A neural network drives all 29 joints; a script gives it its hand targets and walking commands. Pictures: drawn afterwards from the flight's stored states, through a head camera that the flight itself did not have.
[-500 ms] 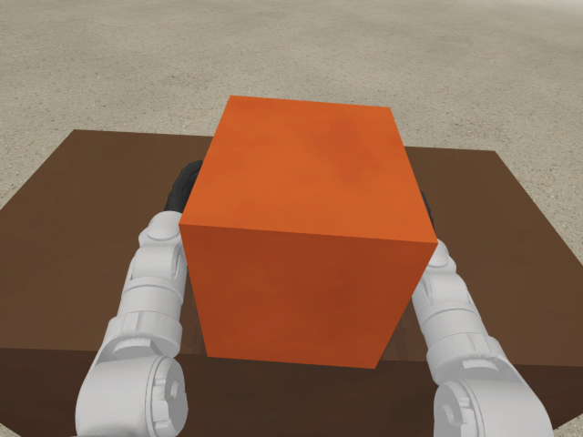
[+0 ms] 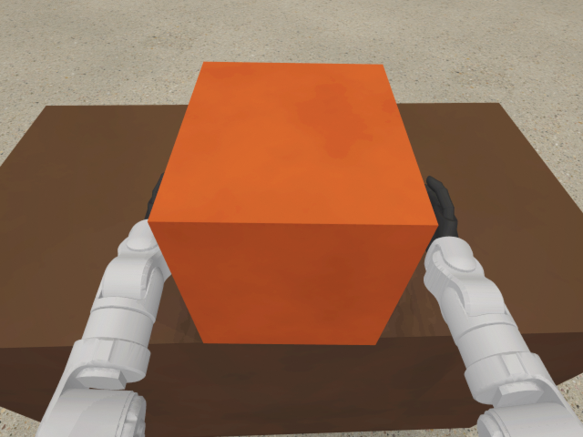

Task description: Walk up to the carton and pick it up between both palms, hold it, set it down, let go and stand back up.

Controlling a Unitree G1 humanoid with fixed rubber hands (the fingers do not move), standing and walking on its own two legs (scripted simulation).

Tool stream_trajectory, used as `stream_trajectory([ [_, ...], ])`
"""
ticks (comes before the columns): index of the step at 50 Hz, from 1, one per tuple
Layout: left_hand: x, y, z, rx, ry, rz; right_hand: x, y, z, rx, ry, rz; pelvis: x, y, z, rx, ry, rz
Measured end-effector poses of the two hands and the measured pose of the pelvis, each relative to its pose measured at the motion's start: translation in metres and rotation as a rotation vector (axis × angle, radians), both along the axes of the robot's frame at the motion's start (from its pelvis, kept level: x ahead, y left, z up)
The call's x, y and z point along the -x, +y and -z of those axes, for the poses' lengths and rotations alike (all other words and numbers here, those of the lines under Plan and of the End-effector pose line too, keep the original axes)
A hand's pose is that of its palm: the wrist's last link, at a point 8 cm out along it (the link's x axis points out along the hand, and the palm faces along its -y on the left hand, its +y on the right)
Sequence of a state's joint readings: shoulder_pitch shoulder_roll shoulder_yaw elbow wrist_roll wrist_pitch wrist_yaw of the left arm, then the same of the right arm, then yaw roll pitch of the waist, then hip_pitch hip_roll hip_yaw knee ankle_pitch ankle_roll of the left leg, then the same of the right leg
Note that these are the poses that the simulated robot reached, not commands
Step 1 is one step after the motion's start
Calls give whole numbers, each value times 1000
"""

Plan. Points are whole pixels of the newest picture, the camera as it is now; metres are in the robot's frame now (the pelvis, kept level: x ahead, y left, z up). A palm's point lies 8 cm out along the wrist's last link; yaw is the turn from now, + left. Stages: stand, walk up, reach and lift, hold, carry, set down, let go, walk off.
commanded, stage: set down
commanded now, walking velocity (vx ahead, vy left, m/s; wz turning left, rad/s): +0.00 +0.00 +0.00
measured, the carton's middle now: (291, 206) +0.42 +0.01 +0.10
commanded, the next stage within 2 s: none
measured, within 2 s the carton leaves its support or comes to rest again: neither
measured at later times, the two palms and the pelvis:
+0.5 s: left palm (121, 264) +0.33 +0.23 +0.10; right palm (464, 274) +0.31 -0.20 +0.09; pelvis -0.01 -0.01 +0.00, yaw +1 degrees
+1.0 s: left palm (100, 329) +0.25 +0.23 +0.09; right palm (484, 335) +0.24 -0.20 +0.08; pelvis -0.02 +0.00 +0.00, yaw -1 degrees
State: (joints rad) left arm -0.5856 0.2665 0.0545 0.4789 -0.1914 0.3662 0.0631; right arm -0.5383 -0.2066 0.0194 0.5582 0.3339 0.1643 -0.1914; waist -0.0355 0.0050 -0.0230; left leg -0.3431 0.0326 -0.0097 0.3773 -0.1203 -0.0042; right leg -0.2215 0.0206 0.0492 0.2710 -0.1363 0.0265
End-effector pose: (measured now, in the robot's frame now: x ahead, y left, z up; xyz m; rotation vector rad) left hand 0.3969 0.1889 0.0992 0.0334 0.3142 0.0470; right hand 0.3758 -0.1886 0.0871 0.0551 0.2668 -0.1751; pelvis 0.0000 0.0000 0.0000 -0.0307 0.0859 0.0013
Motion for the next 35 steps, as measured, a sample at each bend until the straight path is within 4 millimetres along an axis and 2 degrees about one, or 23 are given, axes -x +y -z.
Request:
stream_trajectory([
  [6,16,10,1,15,-11,-4,15,-17,-13,6,-51,-14,0,-2,0,-5,-14,13],
  [13,35,25,-5,31,-38,-21,32,-20,-22,6,-49,-53,1,-7,0,-12,-53,1],
  [22,60,38,-1,37,-16,-36,57,-12,-10,-9,-13,-45,9,-7,0,-14,-97,-10],
  [35,91,37,5,27,-4,-14,92,-17,-5,5,-23,-24,18,1,1,-14,-114,6],
])
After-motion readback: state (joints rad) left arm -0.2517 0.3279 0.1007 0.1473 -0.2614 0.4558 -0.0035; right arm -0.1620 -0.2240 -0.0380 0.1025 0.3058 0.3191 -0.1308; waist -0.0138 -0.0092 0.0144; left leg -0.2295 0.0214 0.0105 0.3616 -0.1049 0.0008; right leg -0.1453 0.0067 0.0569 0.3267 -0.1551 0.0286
